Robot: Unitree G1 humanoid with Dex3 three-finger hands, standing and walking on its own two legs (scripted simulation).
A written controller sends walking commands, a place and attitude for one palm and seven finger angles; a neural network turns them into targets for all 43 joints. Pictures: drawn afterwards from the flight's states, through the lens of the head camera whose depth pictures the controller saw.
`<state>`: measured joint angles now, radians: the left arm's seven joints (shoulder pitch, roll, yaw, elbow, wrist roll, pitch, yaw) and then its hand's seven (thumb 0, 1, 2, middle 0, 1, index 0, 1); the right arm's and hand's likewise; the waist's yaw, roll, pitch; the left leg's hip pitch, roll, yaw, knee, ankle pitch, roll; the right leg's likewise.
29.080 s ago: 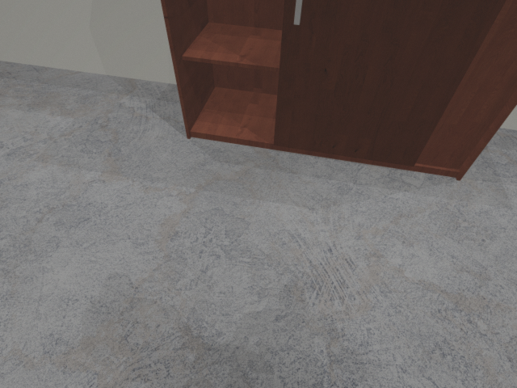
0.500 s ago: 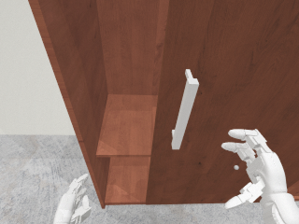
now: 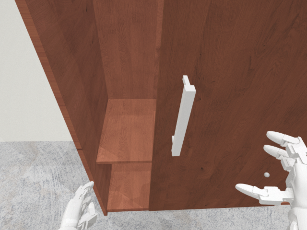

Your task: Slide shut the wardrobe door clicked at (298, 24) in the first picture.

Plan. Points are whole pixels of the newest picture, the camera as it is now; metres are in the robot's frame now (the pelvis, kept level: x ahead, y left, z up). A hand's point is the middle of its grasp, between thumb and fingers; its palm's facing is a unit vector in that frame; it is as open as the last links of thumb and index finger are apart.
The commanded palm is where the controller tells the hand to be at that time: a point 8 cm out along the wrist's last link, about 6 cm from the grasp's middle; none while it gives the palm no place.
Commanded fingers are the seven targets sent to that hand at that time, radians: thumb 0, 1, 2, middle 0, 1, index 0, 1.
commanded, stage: draw the hand back to the body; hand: right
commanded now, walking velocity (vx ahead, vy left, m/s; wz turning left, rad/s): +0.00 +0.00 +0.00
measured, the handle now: (180, 120) +0.38 -0.07 +0.11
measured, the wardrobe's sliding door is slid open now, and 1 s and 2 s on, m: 0.25 0.25 0.25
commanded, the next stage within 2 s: step back with the hand held close in 0.80 s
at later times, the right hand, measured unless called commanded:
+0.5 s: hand (295, 167) +0.20 -0.26 +0.17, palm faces +0.48 +0.79 -0.38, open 8.1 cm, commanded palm +0.15 -0.30 +0.18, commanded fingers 0.00 -0.90 -0.90 0.20 0.30 0.20 0.30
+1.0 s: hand (301, 166) +0.20 -0.26 +0.18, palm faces +0.48 +0.79 -0.37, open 7.4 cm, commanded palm +0.14 -0.30 +0.18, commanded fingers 0.00 -0.90 -0.90 0.20 0.30 0.20 0.30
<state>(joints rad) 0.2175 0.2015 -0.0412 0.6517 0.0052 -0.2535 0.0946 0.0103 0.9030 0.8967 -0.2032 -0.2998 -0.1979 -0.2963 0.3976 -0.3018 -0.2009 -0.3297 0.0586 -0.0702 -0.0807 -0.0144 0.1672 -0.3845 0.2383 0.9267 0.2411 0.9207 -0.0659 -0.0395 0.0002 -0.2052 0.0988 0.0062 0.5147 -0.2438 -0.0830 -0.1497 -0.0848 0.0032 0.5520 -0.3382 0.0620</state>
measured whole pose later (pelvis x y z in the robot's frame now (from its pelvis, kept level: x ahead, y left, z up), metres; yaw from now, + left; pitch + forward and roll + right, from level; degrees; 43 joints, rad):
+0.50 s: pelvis +0.01 +0.00 +0.00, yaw +1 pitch -5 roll +0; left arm 0.21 0.21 -0.01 0.68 0.00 -0.20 0.09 0.01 0.90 0.90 -0.20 -0.30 -0.20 -0.30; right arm 0.43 -0.34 -0.35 -0.36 0.05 -0.09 -0.11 0.00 -0.71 -0.81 0.21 0.41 0.21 0.40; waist -0.08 -0.06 0.00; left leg -0.14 0.09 0.00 0.47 -0.24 -0.08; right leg -0.06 -0.09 -0.01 0.48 -0.32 0.06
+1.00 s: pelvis +0.00 +0.00 +0.00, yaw +1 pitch -5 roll +1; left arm 0.21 0.22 -0.01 0.67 0.00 -0.19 0.08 0.01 0.90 0.90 -0.20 -0.30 -0.20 -0.30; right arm 0.39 -0.34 -0.37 -0.36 0.05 -0.14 -0.10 0.01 -0.88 -0.90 0.21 0.31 0.21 0.30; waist -0.07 -0.05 0.00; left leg -0.16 0.09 -0.01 0.45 -0.21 -0.09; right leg -0.10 -0.09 -0.02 0.50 -0.31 0.04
